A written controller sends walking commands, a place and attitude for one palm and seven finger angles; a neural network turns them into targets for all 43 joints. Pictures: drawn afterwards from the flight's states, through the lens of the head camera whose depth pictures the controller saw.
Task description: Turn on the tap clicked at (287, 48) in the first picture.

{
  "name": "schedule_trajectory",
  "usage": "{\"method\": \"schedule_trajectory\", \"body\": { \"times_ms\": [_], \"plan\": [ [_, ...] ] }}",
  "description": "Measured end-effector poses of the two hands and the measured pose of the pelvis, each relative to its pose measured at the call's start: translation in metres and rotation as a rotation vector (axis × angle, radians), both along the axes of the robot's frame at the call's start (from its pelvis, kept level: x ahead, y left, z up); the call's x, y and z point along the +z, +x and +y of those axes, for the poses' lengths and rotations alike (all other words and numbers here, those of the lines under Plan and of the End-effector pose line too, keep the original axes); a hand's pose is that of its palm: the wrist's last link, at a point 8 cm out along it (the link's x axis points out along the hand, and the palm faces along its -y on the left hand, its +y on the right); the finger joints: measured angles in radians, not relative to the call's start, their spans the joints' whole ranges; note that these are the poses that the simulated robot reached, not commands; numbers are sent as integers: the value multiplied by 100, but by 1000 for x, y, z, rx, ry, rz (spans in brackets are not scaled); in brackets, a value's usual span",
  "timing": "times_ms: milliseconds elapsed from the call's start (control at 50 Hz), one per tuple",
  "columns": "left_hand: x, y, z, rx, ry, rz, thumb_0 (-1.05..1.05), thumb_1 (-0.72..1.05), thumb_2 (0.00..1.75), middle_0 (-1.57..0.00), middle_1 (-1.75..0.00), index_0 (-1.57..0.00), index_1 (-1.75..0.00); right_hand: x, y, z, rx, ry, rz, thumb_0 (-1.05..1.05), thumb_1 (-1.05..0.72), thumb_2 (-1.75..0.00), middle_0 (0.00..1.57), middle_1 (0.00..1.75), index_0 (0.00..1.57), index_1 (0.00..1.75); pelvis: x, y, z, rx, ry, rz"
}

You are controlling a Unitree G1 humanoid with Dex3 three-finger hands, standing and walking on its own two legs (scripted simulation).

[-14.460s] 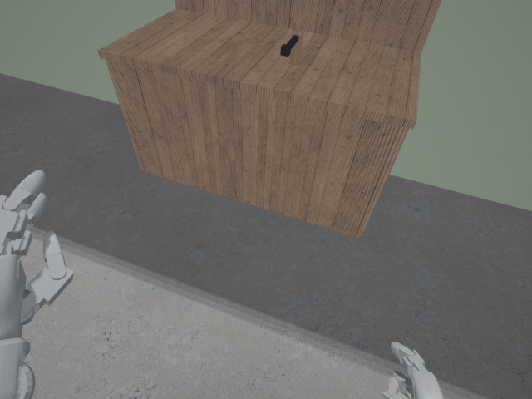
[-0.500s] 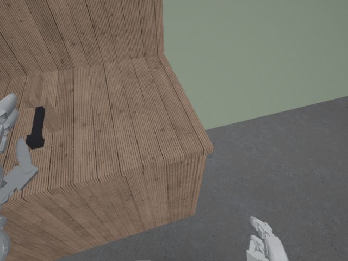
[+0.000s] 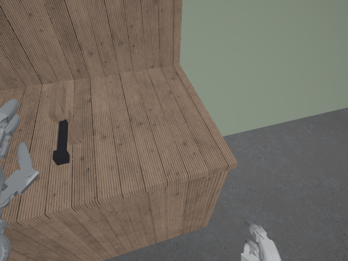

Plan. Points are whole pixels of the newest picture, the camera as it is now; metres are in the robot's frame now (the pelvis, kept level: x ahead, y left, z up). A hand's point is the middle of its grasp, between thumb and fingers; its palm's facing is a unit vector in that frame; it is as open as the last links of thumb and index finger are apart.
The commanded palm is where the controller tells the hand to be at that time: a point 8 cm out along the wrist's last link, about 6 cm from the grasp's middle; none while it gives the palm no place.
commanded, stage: come to a stop and stand still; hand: left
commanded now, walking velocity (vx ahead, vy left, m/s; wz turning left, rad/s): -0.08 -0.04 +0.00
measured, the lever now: (61, 156) +0.33 +0.30 +0.05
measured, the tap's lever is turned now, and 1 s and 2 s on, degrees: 0 0 0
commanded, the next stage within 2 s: look again from close up in 1.20 s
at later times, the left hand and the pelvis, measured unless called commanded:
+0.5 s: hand (0, 143) +0.25 +0.30 +0.20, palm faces +0.47 -0.75 -0.46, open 7.5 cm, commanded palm +0.16 +0.29 +0.18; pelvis +0.00 +0.01 +0.01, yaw +0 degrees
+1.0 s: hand (12, 159) +0.24 +0.30 +0.17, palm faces +0.36 -0.86 -0.38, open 7.4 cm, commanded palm +0.18 +0.33 +0.18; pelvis +0.01 +0.05 +0.01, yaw -2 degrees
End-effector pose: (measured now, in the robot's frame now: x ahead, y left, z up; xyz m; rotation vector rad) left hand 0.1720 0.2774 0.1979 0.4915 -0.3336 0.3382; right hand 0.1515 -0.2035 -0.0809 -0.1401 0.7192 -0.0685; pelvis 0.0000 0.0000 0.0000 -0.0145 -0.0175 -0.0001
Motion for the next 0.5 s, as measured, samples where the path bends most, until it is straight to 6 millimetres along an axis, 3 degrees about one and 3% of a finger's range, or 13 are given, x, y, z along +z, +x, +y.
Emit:
{"method": "schedule_trajectory", "body": {
  "times_ms": [180, 420, 500],
  "plan": [
    [-21, 13, 24, 65, -108, 86, 2, 88, 89, -21, -30, -21, -31, 15, 13, 0, -4, -71, 14, 2, -90, -90, 20, 30, 20, 30, 10, 9, 12, -5, 2, 4],
    [-13, 16, 22, 21, -83, 87, 2, 89, 89, -21, -30, -21, -31, 34, 34, -9, -28, -107, -49, 1, -90, -90, 20, 30, 20, 30, 13, 12, 16, -7, -4, 17],
    [22, 35, 61, 83, 101, -38, 2, 88, 89, -22, -30, -22, -31, 24, 29, -6, 52, -121, -4, 1, -90, -90, 20, 30, 20, 30, 10, -1, 13, -4, -11, 22]
  ]
}}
